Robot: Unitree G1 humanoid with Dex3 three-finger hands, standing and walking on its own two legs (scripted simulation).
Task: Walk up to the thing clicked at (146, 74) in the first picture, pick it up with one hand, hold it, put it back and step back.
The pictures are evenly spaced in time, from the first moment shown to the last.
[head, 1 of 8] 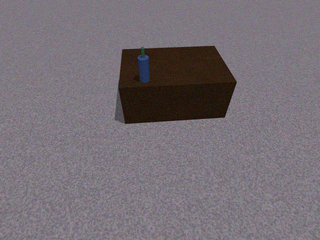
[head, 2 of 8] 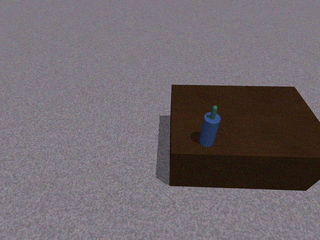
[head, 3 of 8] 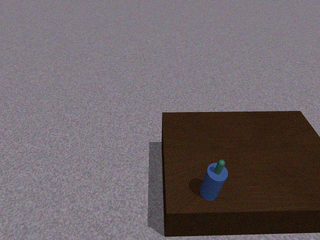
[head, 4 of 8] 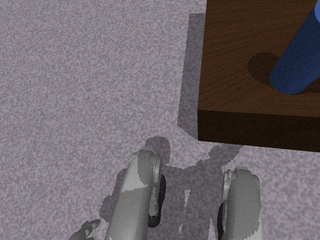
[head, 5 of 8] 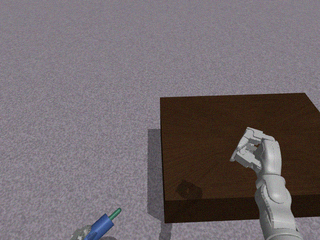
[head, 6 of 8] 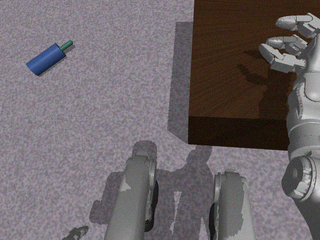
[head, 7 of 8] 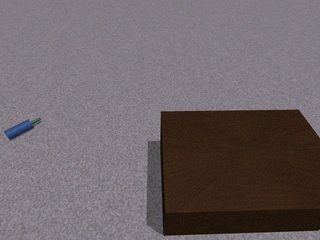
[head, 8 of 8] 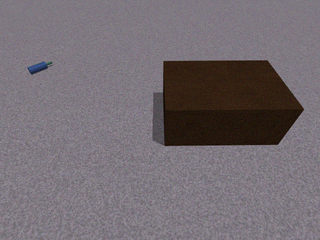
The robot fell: no
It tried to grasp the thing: yes
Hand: right
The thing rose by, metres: 0.01
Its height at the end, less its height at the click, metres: -0.48
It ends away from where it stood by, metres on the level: 1.92
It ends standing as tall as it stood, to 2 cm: no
